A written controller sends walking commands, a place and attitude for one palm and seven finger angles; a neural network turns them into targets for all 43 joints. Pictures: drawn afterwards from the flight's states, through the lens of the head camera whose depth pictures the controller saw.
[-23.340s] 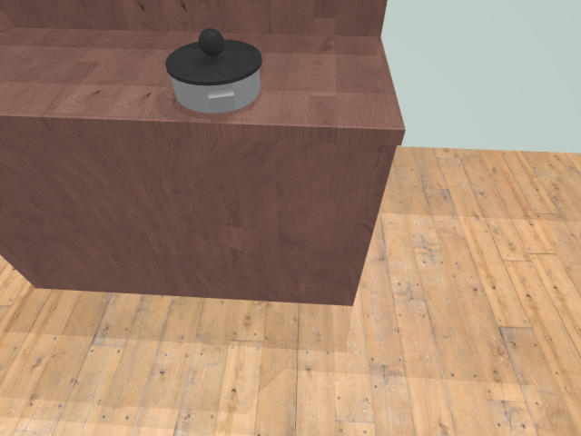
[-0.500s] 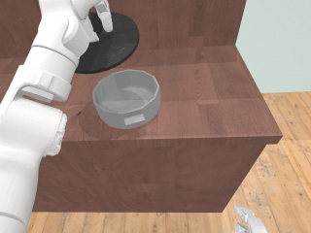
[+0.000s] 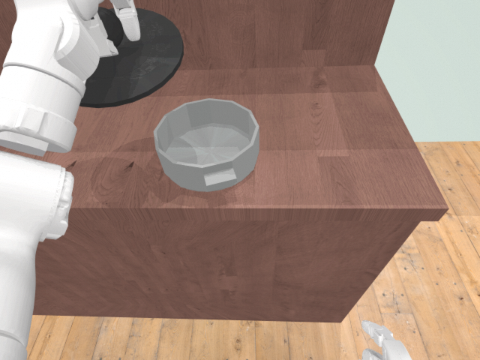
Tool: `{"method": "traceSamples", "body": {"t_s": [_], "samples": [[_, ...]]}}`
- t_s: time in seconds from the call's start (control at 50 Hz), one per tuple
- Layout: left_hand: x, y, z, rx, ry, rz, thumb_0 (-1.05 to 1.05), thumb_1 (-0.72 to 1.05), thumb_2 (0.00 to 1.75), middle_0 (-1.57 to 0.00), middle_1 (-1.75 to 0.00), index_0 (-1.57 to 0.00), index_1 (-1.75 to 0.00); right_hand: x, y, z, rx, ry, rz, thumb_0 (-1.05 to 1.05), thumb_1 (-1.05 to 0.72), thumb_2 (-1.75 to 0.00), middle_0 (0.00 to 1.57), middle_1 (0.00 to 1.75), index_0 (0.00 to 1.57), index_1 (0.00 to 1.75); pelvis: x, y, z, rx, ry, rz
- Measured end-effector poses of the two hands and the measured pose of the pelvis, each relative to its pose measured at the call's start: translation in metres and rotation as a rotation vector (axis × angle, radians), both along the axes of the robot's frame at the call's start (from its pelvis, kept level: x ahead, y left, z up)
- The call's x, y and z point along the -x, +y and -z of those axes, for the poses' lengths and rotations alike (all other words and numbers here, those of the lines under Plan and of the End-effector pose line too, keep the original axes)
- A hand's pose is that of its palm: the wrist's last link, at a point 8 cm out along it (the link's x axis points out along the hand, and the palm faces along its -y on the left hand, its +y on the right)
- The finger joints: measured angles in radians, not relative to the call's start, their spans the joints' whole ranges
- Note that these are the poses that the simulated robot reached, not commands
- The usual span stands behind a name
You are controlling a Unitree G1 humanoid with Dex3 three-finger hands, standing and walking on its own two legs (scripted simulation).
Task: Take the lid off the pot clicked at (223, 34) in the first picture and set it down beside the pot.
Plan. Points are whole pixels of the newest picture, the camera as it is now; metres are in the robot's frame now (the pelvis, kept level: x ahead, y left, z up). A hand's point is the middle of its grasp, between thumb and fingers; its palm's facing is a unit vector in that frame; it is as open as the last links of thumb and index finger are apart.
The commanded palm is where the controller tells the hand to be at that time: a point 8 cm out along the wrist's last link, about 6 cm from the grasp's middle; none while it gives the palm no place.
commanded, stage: move the lid sideways beside the pot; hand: left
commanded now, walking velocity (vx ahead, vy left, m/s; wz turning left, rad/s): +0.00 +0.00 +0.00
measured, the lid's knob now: (102, 29) +0.49 +0.19 +0.31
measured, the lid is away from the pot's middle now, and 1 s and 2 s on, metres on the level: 0.12 0.23 0.25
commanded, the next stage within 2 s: lower the lid onto the table in 1.20 s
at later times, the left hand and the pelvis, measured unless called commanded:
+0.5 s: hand (64, 31) +0.47 +0.24 +0.32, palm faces -0.10 -0.08 -0.99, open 7.1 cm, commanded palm +0.44 +0.24 +0.39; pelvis +0.00 +0.00 +0.00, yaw -1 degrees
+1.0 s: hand (22, 38) +0.45 +0.29 +0.32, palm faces -0.10 -0.08 -0.99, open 7.0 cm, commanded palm +0.43 +0.29 +0.39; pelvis +0.00 +0.00 +0.00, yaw +0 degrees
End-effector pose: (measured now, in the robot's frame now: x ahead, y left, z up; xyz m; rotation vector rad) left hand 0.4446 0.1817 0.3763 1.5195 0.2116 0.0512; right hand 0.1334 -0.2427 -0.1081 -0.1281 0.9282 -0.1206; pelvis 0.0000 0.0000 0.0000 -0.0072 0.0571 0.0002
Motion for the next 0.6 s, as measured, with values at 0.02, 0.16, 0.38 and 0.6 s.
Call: {"method": "traceSamples", "body": {"t_s": [0.02,0.16,0.38,0.6], "samples": [[0.0,0.001,-0.001,-0.005,-0.003,-0.002,0.03,0.05,1.08,-0.66,-0.72,-0.89,-0.84,0.002,0.001,0.001,-0.001,0.004,0.001,0.01,-0.9,-0.9,0.2,0.29,0.2,0.3,0.0,0.001,0.0,0.0,0.001,0.0],[0.001,0.009,-0.003,-0.016,-0.011,-0.011,0.03,0.05,1.08,-0.66,-0.72,-0.89,-0.84,0.012,0.003,0.006,-0.006,0.04,0.006,0.01,-0.9,-0.9,0.2,0.29,0.2,0.3,0.0,0.005,0.0,0.002,0.005,0.002],[-0.005,0.032,0.001,-0.005,0.003,-0.051,0.03,0.05,1.08,-0.66,-0.72,-0.89,-0.84,0.023,-0.004,0.003,0.022,0.064,0.033,0.01,-0.9,-0.9,0.2,0.29,0.21,0.3,-0.001,0.004,0.0,0.005,0.013,0.003],[-0.004,0.065,0.003,-0.008,0.018,-0.14,0.03,0.05,1.08,-0.66,-0.72,-0.89,-0.84,0.024,-0.012,0.004,0.035,0.102,0.042,0.01,-0.9,-0.9,0.2,0.29,0.2,0.3,-0.005,0.003,0.0,0.009,0.021,0.001]]}}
